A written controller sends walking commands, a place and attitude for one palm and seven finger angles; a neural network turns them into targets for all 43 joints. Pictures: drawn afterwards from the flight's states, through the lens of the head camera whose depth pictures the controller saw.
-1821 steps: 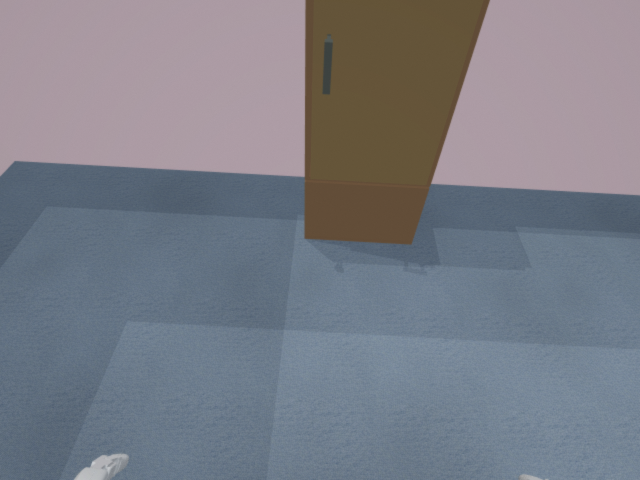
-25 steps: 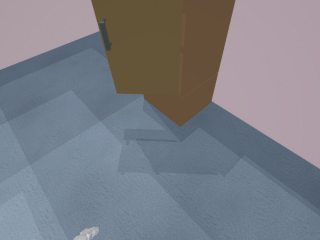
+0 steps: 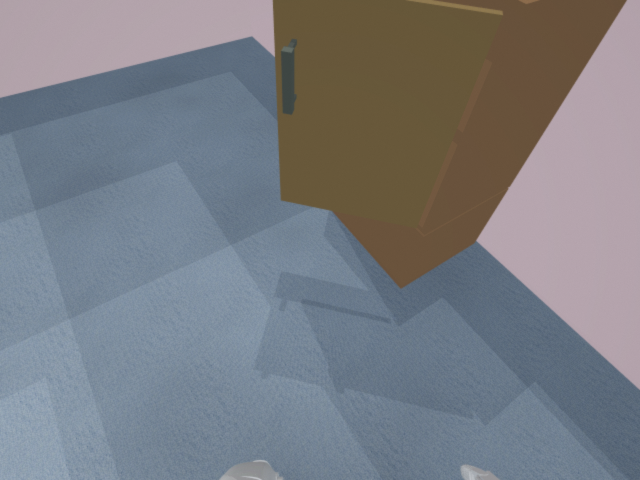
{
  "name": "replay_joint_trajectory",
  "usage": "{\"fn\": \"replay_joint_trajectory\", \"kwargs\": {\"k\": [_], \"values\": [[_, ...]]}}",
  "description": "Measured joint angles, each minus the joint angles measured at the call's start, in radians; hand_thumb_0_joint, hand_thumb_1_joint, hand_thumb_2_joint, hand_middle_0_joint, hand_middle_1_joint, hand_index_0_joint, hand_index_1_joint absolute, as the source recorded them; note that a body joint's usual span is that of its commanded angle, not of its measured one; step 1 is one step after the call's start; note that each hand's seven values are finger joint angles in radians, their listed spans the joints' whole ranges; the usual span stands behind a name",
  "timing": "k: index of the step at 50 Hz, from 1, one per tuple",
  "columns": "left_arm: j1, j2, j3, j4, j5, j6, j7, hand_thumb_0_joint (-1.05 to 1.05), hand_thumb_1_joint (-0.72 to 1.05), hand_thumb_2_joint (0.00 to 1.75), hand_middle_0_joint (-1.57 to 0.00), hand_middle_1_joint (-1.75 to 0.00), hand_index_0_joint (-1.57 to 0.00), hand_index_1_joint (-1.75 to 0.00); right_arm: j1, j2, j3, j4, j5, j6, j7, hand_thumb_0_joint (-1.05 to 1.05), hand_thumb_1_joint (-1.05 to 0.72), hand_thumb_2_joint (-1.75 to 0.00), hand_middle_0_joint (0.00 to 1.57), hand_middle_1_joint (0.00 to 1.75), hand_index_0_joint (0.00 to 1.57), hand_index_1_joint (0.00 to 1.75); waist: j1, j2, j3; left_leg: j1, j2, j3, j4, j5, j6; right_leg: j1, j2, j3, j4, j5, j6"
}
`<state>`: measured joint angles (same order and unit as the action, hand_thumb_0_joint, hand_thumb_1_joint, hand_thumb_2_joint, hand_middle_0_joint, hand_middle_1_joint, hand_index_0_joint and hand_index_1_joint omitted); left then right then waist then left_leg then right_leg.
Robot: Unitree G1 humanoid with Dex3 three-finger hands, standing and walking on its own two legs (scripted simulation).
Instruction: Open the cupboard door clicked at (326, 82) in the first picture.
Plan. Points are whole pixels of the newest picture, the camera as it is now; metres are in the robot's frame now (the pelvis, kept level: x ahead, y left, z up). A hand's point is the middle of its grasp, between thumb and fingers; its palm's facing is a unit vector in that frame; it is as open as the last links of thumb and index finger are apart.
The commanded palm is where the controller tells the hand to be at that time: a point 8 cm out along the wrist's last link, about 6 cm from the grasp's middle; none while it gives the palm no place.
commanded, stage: take the last steps up to it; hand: left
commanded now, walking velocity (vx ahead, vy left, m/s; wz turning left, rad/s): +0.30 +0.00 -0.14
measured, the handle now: (290, 77) +0.85 +0.16 +0.02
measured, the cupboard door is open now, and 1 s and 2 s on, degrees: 43 43 43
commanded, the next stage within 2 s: come to a stop and stand still in 0.52 s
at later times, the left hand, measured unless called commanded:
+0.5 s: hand (249, 352) +0.31 +0.15 -0.15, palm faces -0.11 -0.97 -0.20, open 7.3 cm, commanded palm none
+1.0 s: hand (230, 373) +0.28 +0.17 -0.17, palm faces -0.01 -0.98 -0.18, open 7.3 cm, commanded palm none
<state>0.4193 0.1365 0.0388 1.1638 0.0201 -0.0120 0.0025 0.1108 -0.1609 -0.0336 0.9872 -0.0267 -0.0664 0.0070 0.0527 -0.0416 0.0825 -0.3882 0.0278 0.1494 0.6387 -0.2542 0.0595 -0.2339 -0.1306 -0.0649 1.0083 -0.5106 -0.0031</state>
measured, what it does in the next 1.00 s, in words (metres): walks ahead: right foot, then left foot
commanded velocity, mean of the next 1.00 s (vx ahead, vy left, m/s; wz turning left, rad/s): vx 0.05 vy -0.01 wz -0.03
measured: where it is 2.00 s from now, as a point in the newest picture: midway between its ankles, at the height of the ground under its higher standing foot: outside the picture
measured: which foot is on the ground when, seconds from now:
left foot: down 0.00-0.46, up 0.48-0.78, down 0.80-1.00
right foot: up 0.00-0.44, down 0.46-0.88, up 0.90-1.00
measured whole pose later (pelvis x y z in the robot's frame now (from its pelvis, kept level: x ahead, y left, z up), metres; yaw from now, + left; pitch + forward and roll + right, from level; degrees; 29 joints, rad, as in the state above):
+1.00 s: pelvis +0.25 +0.00 +0.01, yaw -5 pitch +0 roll +0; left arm 0.23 0.17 0.04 1.05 0.01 0.06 0.03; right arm 0.10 -0.15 -0.02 1.00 -0.02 0.01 -0.05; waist 0.03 -0.03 0.09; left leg -0.34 0.03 0.09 0.53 -0.19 0.04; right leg -0.33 -0.02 -0.04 0.88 -0.55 0.00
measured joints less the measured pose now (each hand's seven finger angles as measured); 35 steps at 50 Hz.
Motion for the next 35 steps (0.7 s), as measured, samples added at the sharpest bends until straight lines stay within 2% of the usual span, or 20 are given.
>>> {"fn": "replay_joint_trajectory", "kwargs": {"k": [1, 3, 7, 10, 16, 22, 24, 26, 28, 29, 32, 35], "values": [[-0.017, 0.004, 0.003, -0.004, 0.0, 0.003, 0.0, 0.01, 0.92, 0.9, -0.2, -0.3, -0.2, -0.3, 0.006, 0.006, 0.003, -0.001, 0.0, -0.003, -0.006, 0.0, -0.91, -0.9, 0.19, 0.3, 0.2, 0.3, -0.001, 0.0, -0.003, 0.025, -0.002, 0.008, -0.019, -0.011, 0.004, -0.063, 0.01, 0.01, 0.102, 0.029, -0.009], [-0.059, 0.012, 0.011, -0.023, 0.003, 0.005, -0.003, 0.01, 0.92, 0.9, -0.2, -0.3, -0.2, -0.3, 0.026, 0.018, 0.01, 0.003, 0.002, -0.009, -0.017, 0.0, -0.91, -0.9, 0.19, 0.3, 0.2, 0.3, -0.005, 0.0, -0.007, 0.084, -0.011, 0.022, -0.081, -0.001, 0.0, -0.165, 0.019, 0.012, 0.202, 0.101, -0.013], [-0.142, 0.024, 0.024, -0.083, 0.007, 0.001, -0.006, 0.01, 0.92, 0.9, -0.19, -0.3, -0.19, -0.3, 0.077, 0.004, -0.007, 0.012, 0.011, -0.028, -0.039, -0.03, -0.95, -0.9, 0.2, 0.3, 0.2, 0.3, -0.021, 0.0, -0.024, 0.189, -0.039, 0.046, -0.209, 0.021, 0.015, -0.303, 0.026, 0.014, 0.18, 0.211, -0.006], [-0.196, 0.036, 0.033, -0.121, 0.01, 0.006, -0.005, 0.01, 0.93, 0.9, -0.19, -0.3, -0.19, -0.3, 0.129, -0.005, -0.004, 0.04, 0.008, -0.02, -0.037, -0.02, -0.94, -0.9, 0.2, 0.3, 0.2, 0.3, -0.029, 0.001, -0.041, 0.252, -0.055, 0.056, -0.275, 0.022, 0.016, -0.355, 0.025, 0.018, 0.111, 0.28, 0.002], [-0.273, 0.052, 0.031, -0.165, 0.008, 0.013, -0.015, 0.01, 0.93, 0.9, -0.19, -0.3, -0.19, -0.3, 0.238, 0.006, 0.006, 0.1, 0.0, -0.003, -0.032, -0.01, -0.92, -0.9, 0.2, 0.3, 0.2, 0.3, -0.059, 0.015, -0.048, 0.348, -0.064, 0.064, -0.326, -0.02, 0.001, -0.329, 0.02, 0.01, -0.127, 0.333, -0.002], [-0.311, 0.044, 0.013, -0.184, 0.007, 0.005, -0.021, 0.01, 0.92, 0.9, -0.19, -0.3, -0.19, -0.3, 0.316, 0.025, 0.018, 0.146, -0.006, 0.014, -0.028, 0.0, -0.91, -0.9, 0.2, 0.3, 0.2, 0.3, -0.1, 0.037, -0.022, 0.39, -0.028, 0.078, -0.248, -0.134, -0.043, -0.19, 0.055, -0.03, -0.382, 0.303, -0.037], [-0.315, 0.034, 0.01, -0.184, 0.008, -0.019, -0.019, 0.01, 0.92, 0.9, -0.19, -0.3, -0.19, -0.3, 0.329, 0.03, 0.018, 0.166, 0.004, 0.024, -0.025, 0.0, -0.91, -0.9, 0.2, 0.3, 0.2, 0.3, -0.1, 0.055, -0.009, 0.348, 0.012, 0.068, -0.099, -0.201, -0.054, -0.149, 0.081, -0.044, -0.405, 0.293, -0.04], [-0.312, 0.021, 0.004, -0.182, 0.001, -0.039, -0.013, 0.0, 0.92, 0.9, -0.19, -0.3, -0.19, -0.3, 0.312, 0.033, 0.016, 0.173, 0.016, 0.043, -0.021, 0.0, -0.91, -0.9, 0.2, 0.3, 0.2, 0.3, -0.104, 0.06, 0.014, 0.229, 0.02, -0.004, 0.199, -0.272, -0.057, -0.129, 0.088, -0.06, -0.382, 0.254, -0.049], [-0.295, 0.006, -0.001, -0.175, -0.004, -0.044, -0.004, 0.0, 0.92, 0.9, -0.19, -0.3, -0.2, -0.3, 0.283, 0.031, 0.011, 0.169, 0.02, 0.055, -0.021, 0.0, -0.91, -0.9, 0.2, 0.3, 0.2, 0.3, -0.096, 0.058, 0.024, 0.115, 0.018, -0.056, 0.4, -0.257, -0.06, -0.086, 0.093, -0.07, -0.42, 0.254, -0.049], [-0.281, 0.0, 0.005, -0.172, -0.011, -0.046, 0.004, 0.0, 0.92, 0.9, -0.2, -0.3, -0.2, -0.3, 0.266, 0.03, 0.008, 0.163, 0.019, 0.059, -0.021, 0.01, -0.91, -0.9, 0.2, 0.3, 0.2, 0.3, -0.091, 0.057, 0.024, 0.067, 0.022, -0.072, 0.442, -0.233, -0.063, -0.064, 0.097, -0.074, -0.45, 0.262, -0.047], [-0.248, 0.018, 0.023, -0.161, -0.012, -0.052, 0.024, -0.03, 0.96, 0.9, -0.2, -0.3, -0.2, -0.3, 0.211, 0.025, -0.001, 0.132, 0.013, 0.062, -0.021, 0.01, -0.91, -0.9, 0.2, 0.3, 0.2, 0.3, -0.078, 0.052, 0.009, -0.031, 0.046, -0.093, 0.4, -0.16, -0.077, -0.007, 0.11, -0.085, -0.539, 0.285, -0.052], [-0.214, 0.031, 0.017, -0.129, -0.002, -0.041, 0.022, -0.02, 0.96, 0.9, -0.2, -0.3, -0.2, -0.3, 0.152, 0.02, -0.003, 0.1, 0.014, 0.059, -0.023, 0.0, -0.91, -0.9, 0.19, 0.3, 0.2, 0.3, -0.067, 0.044, -0.008, -0.052, 0.054, -0.092, 0.233, -0.106, -0.094, 0.032, 0.115, -0.083, -0.586, 0.291, -0.045]]}}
